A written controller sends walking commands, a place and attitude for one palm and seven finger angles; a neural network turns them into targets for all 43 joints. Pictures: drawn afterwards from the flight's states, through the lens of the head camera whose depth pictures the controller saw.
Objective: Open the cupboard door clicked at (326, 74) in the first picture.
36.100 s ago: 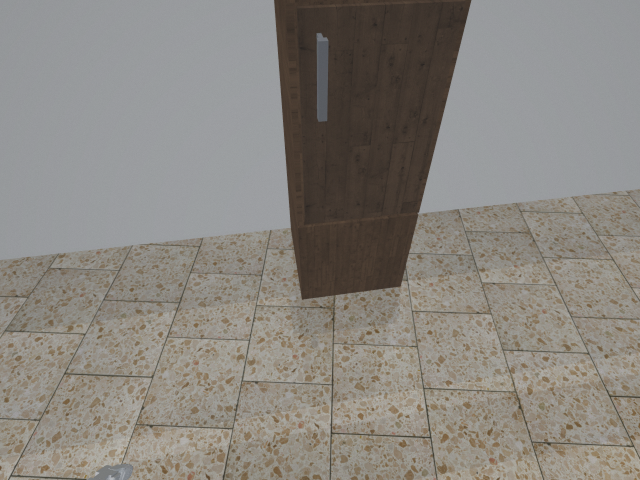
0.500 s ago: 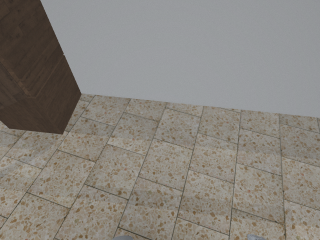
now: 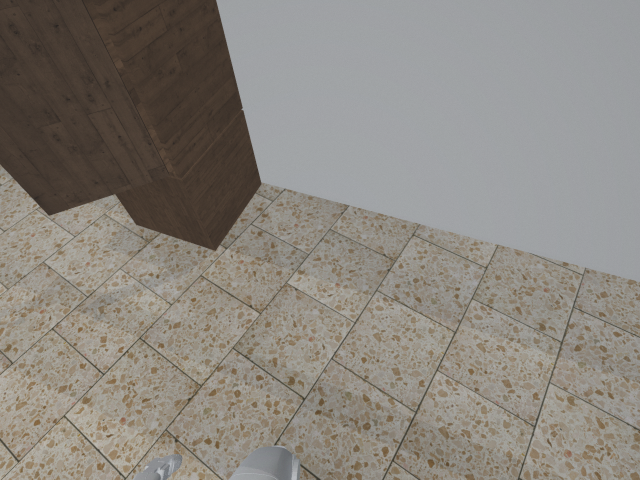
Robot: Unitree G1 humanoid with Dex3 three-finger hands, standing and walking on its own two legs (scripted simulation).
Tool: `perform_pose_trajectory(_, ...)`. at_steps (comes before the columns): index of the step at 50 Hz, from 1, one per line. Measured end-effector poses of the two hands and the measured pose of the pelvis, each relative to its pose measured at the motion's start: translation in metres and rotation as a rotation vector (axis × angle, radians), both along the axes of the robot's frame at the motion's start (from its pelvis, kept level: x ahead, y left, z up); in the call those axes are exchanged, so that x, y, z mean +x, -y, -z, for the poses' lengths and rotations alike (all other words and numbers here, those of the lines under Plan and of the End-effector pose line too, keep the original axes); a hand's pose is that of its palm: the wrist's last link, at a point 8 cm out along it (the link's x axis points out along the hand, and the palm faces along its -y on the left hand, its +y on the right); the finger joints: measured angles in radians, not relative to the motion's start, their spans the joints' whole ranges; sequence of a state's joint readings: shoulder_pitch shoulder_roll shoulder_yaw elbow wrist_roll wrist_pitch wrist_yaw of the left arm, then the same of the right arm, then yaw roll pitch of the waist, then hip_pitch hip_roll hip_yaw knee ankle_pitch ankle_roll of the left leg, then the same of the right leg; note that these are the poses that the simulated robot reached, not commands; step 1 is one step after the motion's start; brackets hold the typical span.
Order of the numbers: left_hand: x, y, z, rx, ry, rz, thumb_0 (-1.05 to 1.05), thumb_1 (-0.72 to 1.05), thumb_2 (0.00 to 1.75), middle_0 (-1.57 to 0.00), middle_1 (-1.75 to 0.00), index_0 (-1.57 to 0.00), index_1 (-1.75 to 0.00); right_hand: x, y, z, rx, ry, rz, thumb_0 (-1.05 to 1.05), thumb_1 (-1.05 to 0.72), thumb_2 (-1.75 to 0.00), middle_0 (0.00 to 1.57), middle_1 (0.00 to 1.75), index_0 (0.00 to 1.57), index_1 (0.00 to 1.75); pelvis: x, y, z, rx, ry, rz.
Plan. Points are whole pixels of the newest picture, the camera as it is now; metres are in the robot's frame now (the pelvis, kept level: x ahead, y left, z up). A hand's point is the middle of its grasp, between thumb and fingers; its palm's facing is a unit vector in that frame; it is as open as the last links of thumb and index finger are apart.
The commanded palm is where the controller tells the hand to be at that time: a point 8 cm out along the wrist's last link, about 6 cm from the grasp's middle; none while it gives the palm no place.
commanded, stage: turn to face it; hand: left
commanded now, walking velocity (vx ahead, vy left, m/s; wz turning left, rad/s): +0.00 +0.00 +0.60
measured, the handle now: out of the picture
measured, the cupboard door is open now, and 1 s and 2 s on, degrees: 47 47 47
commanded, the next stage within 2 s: take the last steps up to it in 0.72 s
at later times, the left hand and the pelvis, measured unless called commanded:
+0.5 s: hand out of the picture +0.03 +0.26 -0.16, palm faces +0.29 -0.92 -0.25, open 7.4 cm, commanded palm none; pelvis +0.01 +0.03 +0.00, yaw +15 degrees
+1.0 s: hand out of the picture -0.04 +0.20 -0.17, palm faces +0.48 -0.85 -0.21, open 7.3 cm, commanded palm none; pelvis +0.03 +0.02 +0.00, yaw +27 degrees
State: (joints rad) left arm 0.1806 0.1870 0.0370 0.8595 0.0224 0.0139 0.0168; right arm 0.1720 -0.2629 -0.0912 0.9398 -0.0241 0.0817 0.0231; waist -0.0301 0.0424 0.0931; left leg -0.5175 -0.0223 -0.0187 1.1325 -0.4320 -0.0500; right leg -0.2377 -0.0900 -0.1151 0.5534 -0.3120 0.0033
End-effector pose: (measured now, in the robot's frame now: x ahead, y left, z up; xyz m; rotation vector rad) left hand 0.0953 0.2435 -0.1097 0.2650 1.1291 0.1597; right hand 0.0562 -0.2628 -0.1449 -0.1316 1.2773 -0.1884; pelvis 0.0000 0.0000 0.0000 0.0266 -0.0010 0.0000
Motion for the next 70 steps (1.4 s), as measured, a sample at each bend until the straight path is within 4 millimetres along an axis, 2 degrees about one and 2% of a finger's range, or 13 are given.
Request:
perform_pose_trajectory(7,-0.046,0.001,0.015,-0.062,-0.062,-0.131,0.00,0.90,0.90,-0.20,-0.30,-0.20,-0.30,0.043,-0.009,-0.015,-0.031,0.003,-0.126,0.01,-0.91,-0.90,0.20,0.30,0.20,0.30,0.006,-0.003,-0.003,0.007,0.000,-0.108)
perform_pose_trajectory(12,-0.086,-0.026,0.041,-0.092,-0.115,-0.238,0.00,0.90,0.90,-0.20,-0.30,-0.20,-0.30,0.092,-0.038,-0.016,-0.070,0.084,-0.247,0.01,-0.91,-0.90,0.20,0.30,0.20,0.30,0.010,-0.023,0.012,-0.021,-0.004,-0.173)
perform_pose_trajectory(15,-0.103,-0.044,0.050,-0.086,-0.167,-0.287,0.00,0.90,0.90,-0.20,-0.30,-0.20,-0.30,0.109,-0.056,-0.021,-0.085,0.136,-0.295,0.01,-0.91,-0.90,0.20,0.30,0.20,0.30,0.008,-0.030,0.015,-0.019,-0.004,-0.197)
perform_pose_trajectory(20,-0.101,-0.061,0.037,-0.070,-0.148,-0.326,0.00,0.91,0.90,-0.20,-0.29,-0.19,-0.30,0.113,-0.074,-0.031,-0.087,0.143,-0.336,0.01,-0.91,-0.90,0.20,0.30,0.20,0.30,0.008,-0.035,0.004,-0.042,-0.008,-0.232)
perform_pose_trajectory(25,-0.087,-0.062,0.022,-0.056,-0.083,-0.341,0.00,0.91,0.90,-0.20,-0.29,-0.19,-0.30,0.106,-0.081,-0.028,-0.057,0.102,-0.361,0.01,-0.90,-0.90,0.21,0.30,0.21,0.30,0.010,-0.033,-0.003,-0.049,-0.011,-0.266)
perform_pose_trajectory(31,-0.071,-0.043,0.015,-0.041,-0.039,-0.346,0.00,0.91,0.90,-0.20,-0.29,-0.19,-0.30,0.094,-0.071,-0.011,-0.010,0.038,-0.360,0.01,-0.90,-0.90,0.21,0.30,0.21,0.30,0.017,-0.017,0.000,-0.038,-0.015,-0.305)
perform_pose_trajectory(35,-0.072,-0.022,0.016,-0.024,-0.020,-0.359,0.00,0.90,0.90,-0.20,-0.29,-0.19,-0.30,0.093,-0.056,0.007,0.018,0.001,-0.351,0.01,-0.90,-0.90,0.21,0.30,0.21,0.30,0.022,-0.003,0.008,-0.020,-0.016,-0.325)
perform_pose_trajectory(41,-0.096,0.007,0.012,-0.063,-0.062,-0.422,0.00,0.90,0.90,-0.20,-0.29,-0.20,-0.30,0.101,-0.047,0.002,0.005,-0.047,-0.383,0.01,-0.91,-0.90,0.20,0.30,0.20,0.30,0.026,0.000,-0.002,-0.004,0.003,-0.388)
perform_pose_trajectory(45,-0.120,0.010,0.015,-0.079,-0.093,-0.482,0.00,0.92,0.90,-0.20,-0.30,-0.20,-0.30,0.113,-0.054,-0.006,-0.013,-0.049,-0.429,0.01,-0.91,-0.90,0.20,0.30,0.20,0.30,0.028,-0.002,-0.004,0.002,0.006,-0.421)
perform_pose_trajectory(51,-0.171,0.002,0.030,-0.129,-0.159,-0.582,0.00,0.91,0.90,-0.20,-0.30,-0.20,-0.30,0.145,-0.093,-0.016,-0.032,0.001,-0.540,0.01,-0.91,-0.90,0.20,0.30,0.20,0.30,0.028,-0.025,-0.001,-0.004,0.005,-0.470)
perform_pose_trajectory(56,-0.206,-0.019,0.048,-0.168,-0.258,-0.642,0.00,0.91,0.90,-0.20,-0.30,-0.20,-0.30,0.166,-0.136,-0.018,-0.048,0.109,-0.594,0.01,-0.91,-0.90,0.20,0.30,0.20,0.30,0.029,-0.056,0.010,-0.012,0.008,-0.485)
perform_pose_trajectory(61,-0.181,-0.053,0.036,-0.157,-0.223,-0.623,0.01,0.91,0.90,-0.20,-0.29,-0.19,-0.30,0.147,-0.155,-0.023,-0.042,0.079,-0.579,0.01,-0.91,-0.90,0.20,0.30,0.20,0.30,0.039,-0.079,-0.001,-0.026,0.012,-0.494)
perform_pose_trajectory(70,-0.076,-0.105,0.019,-0.128,-0.044,-0.556,0.00,0.91,0.90,-0.20,-0.29,-0.19,-0.30,0.093,-0.168,-0.013,-0.003,-0.152,-0.506,0.01,-0.91,-0.90,0.20,0.30,0.20,0.30,0.078,-0.110,-0.008,-0.019,0.011,-0.509)
